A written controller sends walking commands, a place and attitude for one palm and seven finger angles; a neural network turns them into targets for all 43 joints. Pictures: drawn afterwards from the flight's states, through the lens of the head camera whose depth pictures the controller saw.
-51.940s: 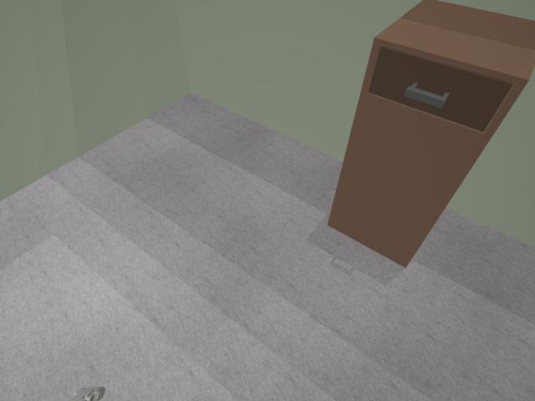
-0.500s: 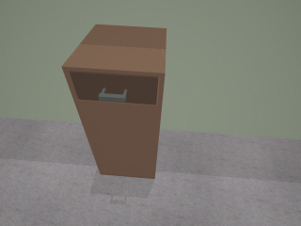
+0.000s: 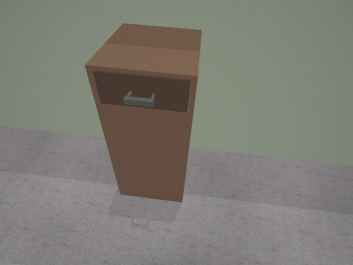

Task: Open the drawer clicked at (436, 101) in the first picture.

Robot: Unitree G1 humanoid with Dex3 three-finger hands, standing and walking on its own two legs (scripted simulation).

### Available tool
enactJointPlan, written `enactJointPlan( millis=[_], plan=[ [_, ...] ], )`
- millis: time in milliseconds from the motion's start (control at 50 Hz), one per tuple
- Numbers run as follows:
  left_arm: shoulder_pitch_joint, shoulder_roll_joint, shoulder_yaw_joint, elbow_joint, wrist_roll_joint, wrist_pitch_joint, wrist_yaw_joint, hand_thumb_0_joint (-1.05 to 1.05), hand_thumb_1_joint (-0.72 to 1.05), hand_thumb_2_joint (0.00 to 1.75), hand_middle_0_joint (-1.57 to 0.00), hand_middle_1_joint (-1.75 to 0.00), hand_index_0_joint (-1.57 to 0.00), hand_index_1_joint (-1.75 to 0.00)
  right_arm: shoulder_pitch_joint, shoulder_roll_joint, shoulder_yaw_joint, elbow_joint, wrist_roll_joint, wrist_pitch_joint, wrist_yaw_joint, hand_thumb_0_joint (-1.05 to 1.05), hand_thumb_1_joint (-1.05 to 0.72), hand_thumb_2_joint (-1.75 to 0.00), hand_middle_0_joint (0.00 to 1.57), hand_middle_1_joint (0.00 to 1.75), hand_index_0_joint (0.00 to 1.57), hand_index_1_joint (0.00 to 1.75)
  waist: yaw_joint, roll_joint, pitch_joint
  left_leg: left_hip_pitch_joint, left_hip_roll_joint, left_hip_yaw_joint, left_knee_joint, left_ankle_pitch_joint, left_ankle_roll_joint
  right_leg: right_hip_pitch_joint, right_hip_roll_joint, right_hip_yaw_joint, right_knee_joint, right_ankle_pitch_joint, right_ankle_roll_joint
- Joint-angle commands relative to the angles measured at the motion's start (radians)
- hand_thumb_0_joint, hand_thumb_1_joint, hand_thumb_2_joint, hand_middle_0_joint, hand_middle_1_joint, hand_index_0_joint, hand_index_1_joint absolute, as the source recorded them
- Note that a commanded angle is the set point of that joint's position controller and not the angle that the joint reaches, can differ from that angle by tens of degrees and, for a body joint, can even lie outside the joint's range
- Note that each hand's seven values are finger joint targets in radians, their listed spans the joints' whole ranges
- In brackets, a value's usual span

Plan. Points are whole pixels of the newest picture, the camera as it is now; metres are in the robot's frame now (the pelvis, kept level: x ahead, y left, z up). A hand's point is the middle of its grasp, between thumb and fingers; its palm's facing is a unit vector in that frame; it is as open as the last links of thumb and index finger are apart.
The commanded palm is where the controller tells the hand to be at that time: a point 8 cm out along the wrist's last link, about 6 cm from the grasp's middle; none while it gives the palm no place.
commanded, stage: come to a stop and stand still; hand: left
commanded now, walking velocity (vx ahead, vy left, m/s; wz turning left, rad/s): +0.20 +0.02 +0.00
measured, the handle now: (140, 98) +0.65 +0.18 +0.03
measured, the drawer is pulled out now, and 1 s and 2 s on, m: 0.00 0.00 0.00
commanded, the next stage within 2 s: look again from close up in 0.52 s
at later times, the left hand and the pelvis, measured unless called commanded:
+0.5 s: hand out of the picture +0.00 +0.20 -0.15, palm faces +0.06 -0.98 -0.16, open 7.4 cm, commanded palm none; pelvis -0.06 +0.01 +0.02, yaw +0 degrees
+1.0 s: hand out of the picture +0.07 +0.13 -0.16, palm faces +0.04 -0.99 -0.16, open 7.0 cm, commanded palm none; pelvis -0.01 -0.04 +0.01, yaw -2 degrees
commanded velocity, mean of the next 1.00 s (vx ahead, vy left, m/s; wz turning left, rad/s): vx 0.08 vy -0.02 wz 0.00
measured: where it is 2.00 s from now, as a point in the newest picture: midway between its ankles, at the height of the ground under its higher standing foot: outside the picture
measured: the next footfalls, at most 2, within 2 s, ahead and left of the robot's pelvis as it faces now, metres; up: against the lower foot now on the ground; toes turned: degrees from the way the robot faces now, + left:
left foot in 0.28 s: -0.04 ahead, +0.11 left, +0.00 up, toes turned +3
right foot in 0.70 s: +0.02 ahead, -0.14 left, +0.00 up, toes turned -5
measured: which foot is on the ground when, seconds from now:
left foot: down 0.00-0.06, up 0.08-0.26, down 0.28-0.72, up 0.74-0.88, down 0.90-1.00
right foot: down 0.00-0.26, up 0.28-0.68, down 0.70-1.00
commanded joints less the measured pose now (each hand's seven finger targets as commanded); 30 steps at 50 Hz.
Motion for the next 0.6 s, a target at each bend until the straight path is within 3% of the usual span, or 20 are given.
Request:
enactJointPlan(
  millis=[0, 20, 40, 60, 80, 100, 120, 140, 160, 200, 220, 240, 260, 280, 300, 340, 400, 480, 540, 580],
  plan=[
    [0.473, 0.006, 0.018, 0.06, 0.008, 0.012, 0.017, 0.0, 0.9, 0.9, -0.2, -0.3, -0.2, -0.3, -0.268, -0.148, -0.028, -0.149, -0.001, -0.03, -0.002, 0.0, -0.9, -0.9, 0.2, 0.3, 0.2, 0.3, 0.199, 0.044, 0.156, -0.515, 0.11, -0.118, -0.143, -0.494, 0.0, 0.397, -0.001, -0.009, -0.045, -0.079, -0.03],
    [0.426, 0.039, -0.002, 0.046, 0.013, -0.009, 0.021, 0.0, 0.9, 0.9, -0.2, -0.3, -0.2, -0.3, -0.214, -0.068, -0.02, -0.155, 0.011, -0.019, -0.004, 0.0, -0.9, -0.9, 0.2, 0.3, 0.2, 0.3, 0.146, -0.221, 0.222, -0.383, -0.03, -0.014, 0.186, -0.423, -0.039, 0.132, -0.133, 0.246, -0.445, -0.406, -0.069],
    [0.251, 0.089, -0.023, -0.004, 0.009, -0.014, 0.029, 0.0, 0.9, 0.9, -0.2, -0.3, -0.2, -0.3, -0.121, -0.02, -0.025, -0.159, 0.016, 0.001, -0.007, 0.0, -0.9, -0.9, 0.2, 0.3, 0.2, 0.3, 0.027, -0.308, 0.265, -0.255, -0.078, -0.02, 0.552, -0.238, -0.046, -0.185, -0.312, 0.537, -0.691, -0.572, -0.118],
    [-0.008, 0.165, 0.006, -0.085, 0.011, -0.016, 0.037, 0.0, 0.9, 0.9, -0.2, -0.3, -0.2, -0.3, 0.0, -0.075, -0.043, -0.153, 0.001, 0.027, 0.004, 0.0, -0.9, -0.9, 0.2, 0.3, 0.2, 0.3, -0.104, -0.261, 0.129, -0.056, -0.062, -0.124, 0.822, -0.099, -0.046, -0.417, -0.358, 0.625, -0.757, -0.581, -0.147],
    [-0.201, 0.179, 0.017, -0.134, 0.013, -0.04, 0.045, 0.0, 0.9, 0.9, -0.2, -0.3, -0.2, -0.3, 0.099, -0.072, -0.042, -0.12, 0.004, 0.017, 0.018, 0.0, -0.9, -0.9, 0.2, 0.3, 0.2, 0.3, -0.175, -0.327, 0.124, 0.028, 0.005, -0.159, 0.908, -0.078, -0.037, -0.549, -0.359, 0.609, -0.763, -0.663, -0.138],
    [-0.273, 0.16, 0.01, -0.149, 0.021, -0.051, 0.046, 0.0, 0.9, 0.9, -0.2, -0.3, -0.2, -0.3, 0.171, -0.097, -0.042, -0.09, -0.001, 0.003, 0.024, 0.0, -0.9, -0.9, 0.2, 0.3, 0.2, 0.3, -0.209, -0.255, 0.111, 0.114, 0.008, -0.105, 0.882, -0.036, -0.034, -0.564, -0.267, 0.408, -0.679, -0.502, -0.088],
    [-0.251, 0.158, 0.015, -0.135, 0.025, -0.054, 0.044, 0.0, 0.9, 0.9, -0.2, -0.3, -0.2, -0.3, 0.204, -0.078, -0.034, -0.077, 0.001, -0.011, 0.024, 0.0, -0.9, -0.9, 0.2, 0.3, 0.2, 0.3, -0.203, -0.196, 0.088, 0.16, -0.002, -0.041, 0.725, -0.087, -0.031, -0.481, -0.206, 0.28, -0.612, -0.371, -0.066],
    [-0.201, 0.171, 0.021, -0.108, 0.029, -0.054, 0.039, 0.0, 0.9, 0.9, -0.2, -0.3, -0.2, -0.3, 0.188, -0.059, -0.027, -0.082, 0.013, -0.025, 0.024, 0.0, -0.9, -0.9, 0.2, 0.3, 0.2, 0.3, -0.165, -0.142, 0.101, 0.167, 0.009, -0.013, 0.49, -0.181, -0.022, -0.372, -0.196, 0.242, -0.553, -0.292, -0.076],
    [-0.113, 0.186, 0.026, -0.079, 0.028, -0.047, 0.032, 0.0, 0.9, 0.9, -0.2, -0.3, -0.2, -0.3, 0.147, -0.032, -0.018, -0.086, 0.016, -0.043, 0.021, 0.0, -0.9, -0.9, 0.2, 0.3, 0.2, 0.3, -0.102, -0.12, 0.1, 0.21, -0.01, 0.026, 0.281, -0.261, -0.005, -0.292, -0.191, 0.238, -0.508, -0.265, -0.091],
    [-0.014, 0.18, 0.029, -0.037, 0.013, -0.023, 0.017, 0.0, 0.9, 0.9, -0.2, -0.3, -0.2, -0.3, 0.208, -0.008, 0.0, -0.059, 0.017, -0.065, 0.008, 0.0, -0.9, -0.9, 0.2, 0.3, 0.2, 0.3, -0.069, -0.061, 0.099, 0.325, -0.06, 0.113, -0.114, -0.227, 0.005, -0.186, -0.112, 0.192, -0.375, -0.312, -0.075],
    [0.008, 0.135, 0.022, -0.028, 0.004, -0.021, 0.012, 0.0, 0.9, 0.9, -0.2, -0.3, -0.2, -0.3, 0.257, -0.026, 0.004, -0.043, 0.011, -0.074, -0.004, 0.0, -0.9, -0.9, 0.2, 0.3, 0.2, 0.3, -0.077, 0.014, 0.101, 0.333, -0.018, 0.076, -0.284, -0.179, 0.006, -0.132, -0.042, 0.137, -0.161, -0.217, -0.052],
    [0.043, 0.06, 0.007, -0.041, -0.01, -0.028, 0.005, 0.0, 0.9, 0.9, -0.2, -0.3, -0.2, -0.3, 0.259, -0.093, -0.004, -0.046, 0.004, -0.088, -0.015, 0.0, -0.9, -0.9, 0.2, 0.3, 0.2, 0.3, -0.065, 0.202, 0.12, 0.347, 0.18, -0.18, -0.427, -0.225, 0.056, -0.21, 0.056, 0.041, 0.16, -0.069, -0.012],
    [0.049, 0.046, 0.011, -0.065, -0.006, -0.033, -0.002, 0.0, 0.9, 0.9, -0.2, -0.3, -0.2, -0.3, 0.201, -0.143, -0.014, -0.062, 0.009, -0.079, -0.027, 0.0, -0.9, -0.9, 0.2, 0.3, 0.2, 0.3, -0.037, 0.188, 0.137, 0.299, 0.329, -0.325, -0.38, -0.26, 0.116, -0.325, 0.029, 0.04, 0.348, -0.044, -0.002],
    [-0.034, 0.073, 0.016, -0.082, 0.01, -0.019, -0.005, 0.0, 0.9, 0.9, -0.2, -0.3, -0.2, -0.3, 0.158, -0.14, -0.001, -0.073, 0.009, -0.091, -0.033, 0.0, -0.9, -0.9, 0.2, 0.3, 0.2, 0.3, -0.035, 0.234, 0.151, 0.213, 0.371, -0.496, -0.45, -0.438, 0.131, -0.401, -0.015, 0.105, 0.405, 0.026, 0.003],
    [-0.076, 0.101, 0.022, -0.085, 0.011, -0.023, -0.013, 0.0, 0.9, 0.9, -0.2, -0.3, -0.2, -0.3, 0.096, -0.113, 0.011, -0.08, 0.007, -0.096, -0.034, 0.0, -0.9, -0.9, 0.2, 0.3, 0.2, 0.3, -0.017, 0.167, 0.247, 0.109, 0.358, -0.476, -0.485, -0.487, 0.147, -0.402, -0.035, 0.113, 0.435, 0.105, 0.0],
    [-0.066, 0.087, 0.018, -0.066, 0.011, -0.029, -0.032, 0.0, 0.9, 0.9, -0.2, -0.3, -0.2, -0.3, 0.067, -0.094, 0.019, -0.082, 0.011, -0.12, -0.029, 0.0, -0.9, -0.9, 0.2, 0.3, 0.2, 0.3, 0.017, 0.067, 0.25, 0.061, 0.289, -0.362, -0.476, -0.346, 0.152, -0.346, -0.039, 0.077, 0.472, 0.209, 0.002],
    [-0.071, 0.081, 0.018, -0.047, 0.004, -0.03, -0.04, 0.0, 0.9, 0.9, -0.2, -0.3, -0.2, -0.3, 0.137, -0.1, 0.013, -0.041, 0.013, -0.137, -0.032, 0.0, -0.9, -0.9, 0.2, 0.3, 0.2, 0.3, -0.005, 0.071, 0.137, 0.195, 0.24, -0.251, -0.435, -0.202, 0.145, -0.33, -0.037, 0.048, 0.477, 0.258, 0.011],
    [-0.187, 0.065, 0.007, -0.083, 0.002, -0.037, -0.042, 0.0, 0.9, 0.9, -0.2, -0.3, -0.2, -0.3, 0.246, -0.086, 0.013, 0.004, 0.004, -0.138, -0.034, 0.0, -0.9, -0.9, 0.2, 0.3, 0.2, 0.3, -0.054, 0.057, 0.115, 0.295, 0.262, -0.232, -0.41, -0.078, 0.172, -0.341, -0.066, 0.0, 0.333, 0.214, 0.016],
    [-0.276, 0.042, -0.009, -0.107, -0.003, -0.045, -0.041, 0.0, 0.9, 0.9, -0.2, -0.3, -0.2, -0.3, 0.282, -0.081, 0.021, 0.024, -0.006, -0.131, -0.032, 0.0, -0.9, -0.9, 0.2, 0.3, 0.2, 0.3, -0.085, 0.099, 0.097, 0.28, 0.254, -0.178, -0.363, 0.115, 0.167, -0.195, -0.059, -0.042, 0.099, 0.124, 0.013],
    [-0.273, 0.028, -0.017, -0.105, -0.007, -0.05, -0.036, 0.0, 0.9, 0.9, -0.2, -0.3, -0.2, -0.3, 0.28, -0.096, 0.021, 0.028, -0.008, -0.122, -0.031, 0.0, -0.9, -0.9, 0.2, 0.3, 0.2, 0.3, -0.081, 0.144, 0.055, 0.261, 0.254, -0.148, -0.299, 0.244, 0.157, -0.055, -0.034, -0.063, -0.036, 0.062, 0.007]
  ],
)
